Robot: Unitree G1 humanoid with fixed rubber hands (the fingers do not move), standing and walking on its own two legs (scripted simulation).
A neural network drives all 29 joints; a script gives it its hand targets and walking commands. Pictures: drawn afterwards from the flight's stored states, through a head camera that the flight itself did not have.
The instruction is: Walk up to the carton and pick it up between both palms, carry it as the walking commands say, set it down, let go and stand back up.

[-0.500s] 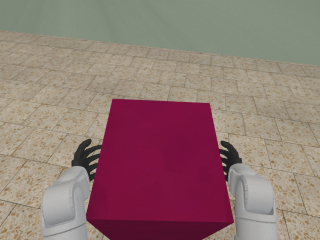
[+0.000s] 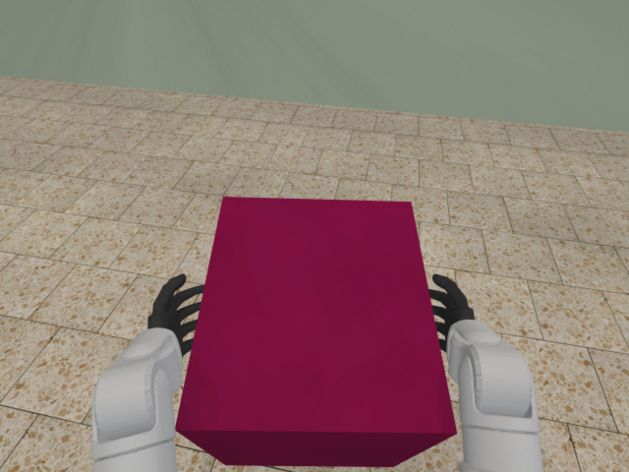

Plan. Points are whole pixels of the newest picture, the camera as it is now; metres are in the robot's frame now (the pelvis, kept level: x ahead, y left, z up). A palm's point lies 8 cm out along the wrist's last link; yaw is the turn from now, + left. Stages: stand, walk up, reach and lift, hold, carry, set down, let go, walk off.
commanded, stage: carry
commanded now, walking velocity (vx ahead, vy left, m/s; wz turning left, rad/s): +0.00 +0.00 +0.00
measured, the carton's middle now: (313, 340) +0.31 +0.00 -0.01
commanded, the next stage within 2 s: none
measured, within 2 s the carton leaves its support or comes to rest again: neither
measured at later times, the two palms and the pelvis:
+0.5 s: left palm (178, 333) +0.27 +0.16 +0.07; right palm (453, 326) +0.28 -0.18 +0.06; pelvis +0.01 -0.01 +0.00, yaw +0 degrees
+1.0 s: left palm (169, 346) +0.27 +0.18 +0.06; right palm (444, 335) +0.27 -0.17 +0.05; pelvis +0.01 +0.01 +0.00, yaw +0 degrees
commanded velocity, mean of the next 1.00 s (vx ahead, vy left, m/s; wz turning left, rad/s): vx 0.00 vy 0.00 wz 0.00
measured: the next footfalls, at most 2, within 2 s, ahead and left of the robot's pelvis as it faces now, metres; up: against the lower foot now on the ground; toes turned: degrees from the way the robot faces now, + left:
none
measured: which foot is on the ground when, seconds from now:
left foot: down 0.00-1.00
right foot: down 0.00-1.00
